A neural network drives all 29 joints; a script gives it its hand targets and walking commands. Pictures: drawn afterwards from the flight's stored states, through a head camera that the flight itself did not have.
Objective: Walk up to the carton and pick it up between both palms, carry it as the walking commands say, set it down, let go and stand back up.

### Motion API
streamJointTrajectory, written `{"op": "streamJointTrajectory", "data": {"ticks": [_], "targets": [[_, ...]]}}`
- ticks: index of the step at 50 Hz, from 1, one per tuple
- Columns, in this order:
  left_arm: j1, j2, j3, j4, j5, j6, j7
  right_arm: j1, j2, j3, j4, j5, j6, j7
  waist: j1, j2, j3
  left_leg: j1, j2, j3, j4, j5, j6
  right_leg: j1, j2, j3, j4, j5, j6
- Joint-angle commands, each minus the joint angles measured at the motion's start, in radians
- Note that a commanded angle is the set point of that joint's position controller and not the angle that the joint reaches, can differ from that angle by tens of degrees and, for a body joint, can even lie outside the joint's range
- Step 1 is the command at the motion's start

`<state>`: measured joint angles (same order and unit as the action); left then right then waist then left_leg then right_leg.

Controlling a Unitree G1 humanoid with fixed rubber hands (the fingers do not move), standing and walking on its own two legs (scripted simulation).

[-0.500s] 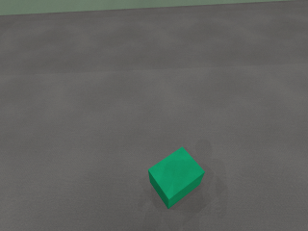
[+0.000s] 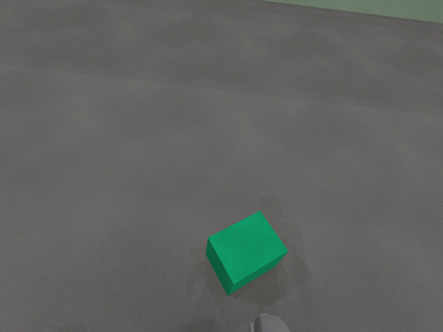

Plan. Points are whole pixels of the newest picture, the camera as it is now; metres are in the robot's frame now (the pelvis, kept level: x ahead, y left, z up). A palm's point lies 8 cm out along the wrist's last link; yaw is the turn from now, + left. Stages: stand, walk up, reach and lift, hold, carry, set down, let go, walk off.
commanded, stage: walk up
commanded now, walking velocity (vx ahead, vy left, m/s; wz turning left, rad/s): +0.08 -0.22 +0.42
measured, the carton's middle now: (244, 252) +0.49 -0.14 -0.67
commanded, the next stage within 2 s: none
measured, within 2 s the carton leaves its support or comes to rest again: neither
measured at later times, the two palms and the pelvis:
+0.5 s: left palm out of the picture +0.07 +0.15 -0.16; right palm out of the picture +0.13 -0.34 -0.15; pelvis +0.06 -0.10 -0.02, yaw +17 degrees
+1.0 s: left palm out of the picture +0.08 +0.02 -0.13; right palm (400, 279) +0.28 -0.42 -0.16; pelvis +0.12 -0.23 -0.01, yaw +27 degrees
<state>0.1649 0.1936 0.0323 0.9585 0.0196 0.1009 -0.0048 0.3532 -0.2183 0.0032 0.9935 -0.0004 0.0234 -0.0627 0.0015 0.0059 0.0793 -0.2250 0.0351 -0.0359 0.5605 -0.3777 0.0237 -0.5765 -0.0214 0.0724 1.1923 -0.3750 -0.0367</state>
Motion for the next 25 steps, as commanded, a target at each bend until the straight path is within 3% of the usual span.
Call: {"op": "streamJointTrajectory", "data": {"ticks": [1, 2, 3, 4, 5, 6, 7, 8, 9, 10, 11, 12, 13, 14, 16, 17, 18, 19, 20, 21, 22, 23, 24, 25], "targets": [[-0.123, 0.108, 0.010, -0.181, 0.012, -0.053, 0.006, 0.119, -0.218, -0.111, -0.031, -0.051, -0.046, -0.001, -0.073, 0.155, -0.066, 0.215, 0.255, -0.299, -0.173, 0.784, 0.138, -0.088, -0.069, -0.087, -0.254, 0.022, 0.097], [-0.125, 0.085, 0.011, -0.169, 0.016, -0.056, 0.002, 0.172, -0.181, -0.102, -0.002, -0.054, -0.039, -0.006, -0.069, 0.217, -0.105, 0.256, 0.265, -0.349, -0.172, 0.801, 0.144, -0.075, -0.049, -0.103, -0.287, 0.007, 0.092], [-0.149, 0.079, 0.019, -0.195, 0.010, -0.060, -0.003, 0.212, -0.209, -0.118, 0.012, -0.060, -0.046, -0.004, -0.095, 0.193, -0.092, 0.235, 0.288, -0.434, -0.208, 0.709, 0.179, -0.025, -0.059, -0.076, -0.359, -0.009, 0.106], [-0.124, 0.134, 0.013, -0.178, 0.008, -0.064, 0.000, 0.145, -0.263, -0.131, -0.015, -0.059, -0.042, -0.002, -0.083, 0.167, -0.088, 0.135, 0.260, -0.367, -0.195, 0.671, 0.159, 0.096, -0.074, -0.064, -0.450, 0.029, 0.099], [-0.057, 0.059, -0.011, -0.130, 0.002, -0.084, 0.006, 0.085, -0.188, -0.111, -0.025, -0.054, -0.049, 0.003, -0.049, 0.235, -0.116, 0.117, 0.222, -0.261, -0.182, 0.580, 0.130, 0.210, -0.070, -0.091, -0.598, 0.069, 0.068], [-0.028, 0.089, 0.005, -0.126, -0.002, -0.103, 0.008, 0.061, -0.182, -0.105, -0.021, -0.037, -0.037, 0.015, -0.006, 0.205, -0.134, 0.038, 0.151, -0.231, -0.089, 0.590, 0.090, 0.344, -0.041, -0.131, -0.757, 0.154, 0.062], [0.050, 0.149, 0.031, -0.097, 0.008, -0.098, 0.007, 0.139, -0.169, -0.104, 0.000, -0.045, -0.044, 0.019, 0.012, 0.131, -0.174, -0.102, 0.135, -0.241, -0.017, 0.558, 0.072, 0.575, -0.037, -0.153, -0.789, 0.290, 0.050], [0.162, 0.230, 0.051, -0.060, 0.015, -0.110, 0.017, 0.144, -0.099, -0.094, -0.038, -0.051, -0.054, 0.027, 0.050, -0.093, -0.244, -0.216, 0.027, -0.155, 0.199, 0.024, 0.021, 0.733, -0.252, 0.037, -0.877, 0.382, 0.024], [0.148, 0.263, 0.056, -0.038, 0.017, -0.103, 0.021, 0.171, -0.063, -0.069, -0.030, -0.058, -0.040, 0.021, 0.019, -0.273, -0.277, -0.310, -0.013, -0.074, 0.348, -0.251, -0.009, 0.693, -0.407, 0.176, -0.840, 0.357, 0.005], [0.101, 0.272, 0.060, -0.062, 0.013, -0.081, 0.009, 0.167, -0.122, -0.096, -0.029, -0.051, -0.017, 0.022, 0.025, -0.274, -0.203, -0.329, 0.019, -0.043, 0.432, -0.243, -0.007, 0.577, -0.394, 0.135, -0.925, -0.115, 0.008], [0.058, 0.269, 0.054, -0.091, 0.005, -0.072, 0.006, 0.130, -0.140, -0.112, -0.052, -0.052, -0.001, 0.023, 0.009, -0.240, -0.130, -0.325, -0.018, 0.000, 0.477, -0.210, -0.006, 0.472, -0.376, 0.111, -1.027, -0.304, 0.015], [-0.004, 0.233, 0.045, -0.112, -0.007, -0.070, 0.011, 0.109, -0.127, -0.115, -0.024, -0.051, 0.014, 0.028, -0.012, -0.206, -0.085, -0.269, -0.011, 0.009, 0.509, -0.126, -0.024, 0.374, -0.321, 0.038, -1.023, -0.247, 0.058], [-0.013, 0.153, 0.034, -0.100, 0.007, -0.078, 0.016, 0.088, -0.107, -0.103, -0.020, -0.050, 0.016, 0.036, -0.004, -0.253, -0.045, -0.293, -0.024, 0.046, 0.547, -0.108, -0.025, 0.373, -0.281, -0.022, -0.982, -0.137, -0.048], [-0.004, 0.146, 0.029, -0.090, 0.011, -0.087, 0.020, 0.089, -0.098, -0.106, -0.003, -0.060, 0.018, 0.036, -0.007, -0.201, -0.060, -0.292, -0.015, 0.054, 0.573, -0.103, -0.013, 0.346, -0.272, -0.059, -0.960, -0.071, -0.034], [-0.002, 0.137, 0.027, -0.075, 0.013, -0.086, 0.020, 0.079, -0.102, -0.101, 0.001, -0.065, 0.021, 0.029, -0.022, -0.173, -0.004, -0.273, -0.008, 0.073, 0.579, -0.144, -0.038, 0.310, -0.269, -0.101, -0.939, 0.007, -0.106], [0.018, 0.147, 0.034, -0.074, 0.013, -0.085, 0.028, 0.064, -0.062, -0.087, -0.029, -0.058, 0.010, 0.029, -0.010, -0.122, -0.049, -0.305, 0.017, 0.080, 0.407, -0.168, -0.020, 0.442, -0.278, -0.112, -0.905, 0.056, -0.115], [0.051, 0.141, 0.034, -0.052, 0.013, -0.080, 0.026, 0.035, -0.062, -0.089, -0.050, -0.054, 0.003, 0.025, 0.011, -0.095, -0.037, -0.302, 0.020, 0.079, 0.328, -0.165, -0.016, 0.422, -0.242, -0.144, -0.860, 0.119, -0.098], [0.023, 0.174, 0.047, -0.074, 0.016, -0.072, 0.030, 0.061, -0.058, -0.081, -0.070, -0.047, -0.003, 0.021, -0.017, -0.113, -0.054, -0.264, 0.028, 0.093, 0.232, -0.197, -0.017, 0.437, -0.255, -0.162, -0.828, 0.158, -0.114], [0.043, 0.162, 0.045, -0.051, 0.022, -0.068, 0.030, 0.064, -0.062, -0.081, -0.047, -0.051, 0.001, 0.022, -0.019, -0.109, -0.041, -0.260, 0.003, 0.124, 0.186, -0.173, -0.007, 0.447, -0.229, -0.216, -0.808, 0.149, -0.097], [0.020, 0.164, 0.034, -0.070, 0.013, -0.066, 0.027, 0.096, -0.059, -0.080, -0.058, -0.042, -0.019, 0.017, -0.063, -0.080, -0.078, -0.142, -0.013, 0.121, 0.057, -0.094, 0.012, 0.404, -0.242, -0.206, -0.737, 0.299, -0.099], [0.042, 0.153, 0.037, -0.048, 0.002, -0.063, 0.036, 0.131, -0.045, -0.074, -0.025, -0.047, -0.023, 0.012, -0.061, 0.003, -0.110, -0.109, 0.002, 0.101, -0.106, 0.082, 0.006, 0.435, -0.219, -0.276, -0.613, 0.433, -0.068], [0.023, 0.132, 0.022, -0.063, 0.006, -0.064, 0.031, 0.188, -0.119, -0.095, -0.033, -0.042, -0.026, 0.004, -0.128, 0.079, -0.156, 0.127, 0.116, -0.093, -0.169, 0.366, 0.056, 0.214, -0.176, -0.294, -0.524, 0.363, -0.004], [-0.045, 0.077, 0.012, -0.097, 0.012, -0.058, 0.019, 0.273, -0.227, -0.120, -0.025, -0.055, -0.023, -0.002, -0.160, 0.331, -0.122, 0.300, 0.414, -0.542, -0.224, 0.754, 0.145, -0.161, -0.030, -0.306, -0.296, -0.166, 0.078], [-0.069, 0.108, 0.023, -0.114, 0.022, -0.050, 0.019, 0.296, -0.231, -0.115, -0.004, -0.053, -0.016, -0.016, -0.139, 0.194, -0.081, 0.254, 0.501, -0.631, -0.209, 0.902, 0.245, -0.183, -0.032, -0.118, -0.159, -0.232, 0.096]]}}
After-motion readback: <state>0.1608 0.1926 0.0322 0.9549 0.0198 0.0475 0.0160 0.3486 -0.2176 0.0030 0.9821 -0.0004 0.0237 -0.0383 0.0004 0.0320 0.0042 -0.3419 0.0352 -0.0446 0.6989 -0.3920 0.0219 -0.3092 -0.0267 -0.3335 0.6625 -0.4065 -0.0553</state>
